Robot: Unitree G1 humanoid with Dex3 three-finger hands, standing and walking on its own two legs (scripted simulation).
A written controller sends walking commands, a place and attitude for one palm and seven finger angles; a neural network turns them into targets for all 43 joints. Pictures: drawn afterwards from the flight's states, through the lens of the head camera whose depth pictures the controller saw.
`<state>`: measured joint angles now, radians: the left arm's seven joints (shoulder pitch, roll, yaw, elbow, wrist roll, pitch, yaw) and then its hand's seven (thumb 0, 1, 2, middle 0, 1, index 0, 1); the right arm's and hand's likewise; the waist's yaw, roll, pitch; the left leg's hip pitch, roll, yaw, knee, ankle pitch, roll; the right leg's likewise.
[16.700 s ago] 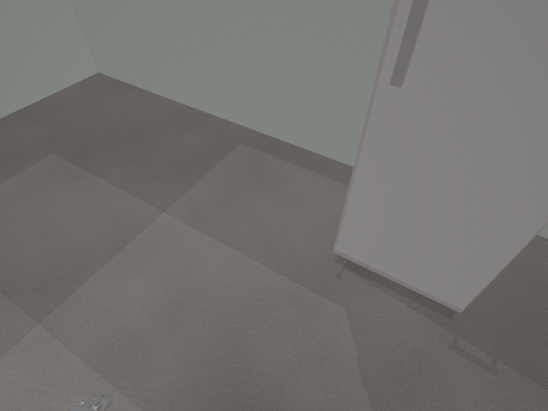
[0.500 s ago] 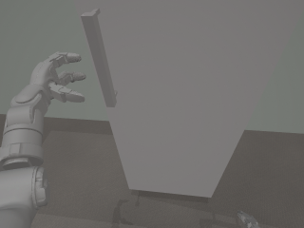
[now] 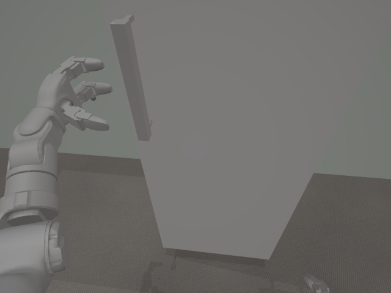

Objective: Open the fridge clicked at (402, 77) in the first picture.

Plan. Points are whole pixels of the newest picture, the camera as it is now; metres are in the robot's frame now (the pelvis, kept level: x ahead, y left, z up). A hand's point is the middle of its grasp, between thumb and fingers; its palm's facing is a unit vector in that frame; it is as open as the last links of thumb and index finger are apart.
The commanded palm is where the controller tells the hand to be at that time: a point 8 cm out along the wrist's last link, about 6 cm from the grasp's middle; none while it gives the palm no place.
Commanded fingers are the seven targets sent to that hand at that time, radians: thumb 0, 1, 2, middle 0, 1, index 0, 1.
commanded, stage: move the hooked fingers beside the handle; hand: left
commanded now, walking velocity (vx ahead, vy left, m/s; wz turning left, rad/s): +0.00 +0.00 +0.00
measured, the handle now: (138, 84) +0.47 +0.15 +0.23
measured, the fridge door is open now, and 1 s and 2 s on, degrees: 0 0 0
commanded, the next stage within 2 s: feel for the door with the fingertips in 2.00 s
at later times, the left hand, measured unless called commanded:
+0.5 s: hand (101, 103) +0.41 +0.21 +0.22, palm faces -0.01 -1.00 -0.04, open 14.0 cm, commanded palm +0.39 +0.26 +0.23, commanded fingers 0.00 -0.50 0.30 -0.30 -1.20 -0.30 -1.20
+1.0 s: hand (99, 92) +0.40 +0.20 +0.25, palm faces -0.03 -1.00 -0.01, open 14.0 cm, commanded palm +0.39 +0.26 +0.23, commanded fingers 0.00 -0.50 0.30 -0.30 -1.20 -0.30 -1.20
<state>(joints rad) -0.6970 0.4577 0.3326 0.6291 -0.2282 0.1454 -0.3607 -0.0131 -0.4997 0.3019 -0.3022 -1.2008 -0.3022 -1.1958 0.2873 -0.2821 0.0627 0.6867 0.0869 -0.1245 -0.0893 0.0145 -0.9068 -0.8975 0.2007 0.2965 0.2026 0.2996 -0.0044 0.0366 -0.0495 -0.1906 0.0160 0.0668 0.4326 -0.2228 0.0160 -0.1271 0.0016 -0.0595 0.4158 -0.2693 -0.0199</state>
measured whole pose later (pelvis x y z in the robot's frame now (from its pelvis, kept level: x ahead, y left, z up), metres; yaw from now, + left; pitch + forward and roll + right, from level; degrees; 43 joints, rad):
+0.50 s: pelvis +0.00 +0.01 +0.00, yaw +0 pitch +0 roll +0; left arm -0.75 0.46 0.28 0.69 -0.19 0.21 -0.30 -0.01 -0.50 0.30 -0.30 -1.20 -0.30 -1.20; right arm 0.27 -0.28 0.06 0.67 0.08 -0.11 -0.09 0.01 -0.91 -0.90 0.20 0.30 0.20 0.30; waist -0.01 0.05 -0.04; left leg -0.22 0.01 0.06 0.43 -0.21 0.02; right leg -0.16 -0.01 -0.06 0.42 -0.26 -0.01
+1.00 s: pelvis +0.00 +0.00 +0.00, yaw +0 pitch -1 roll +0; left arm -0.74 0.45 0.31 0.63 -0.23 0.18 -0.33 -0.01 -0.50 0.30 -0.30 -1.20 -0.30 -1.20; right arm 0.26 -0.28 0.06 0.69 0.09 -0.11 -0.10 0.01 -0.91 -0.90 0.20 0.30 0.20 0.30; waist -0.01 0.04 -0.05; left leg -0.19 0.02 0.06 0.43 -0.22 0.01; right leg -0.12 0.00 -0.07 0.41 -0.27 -0.02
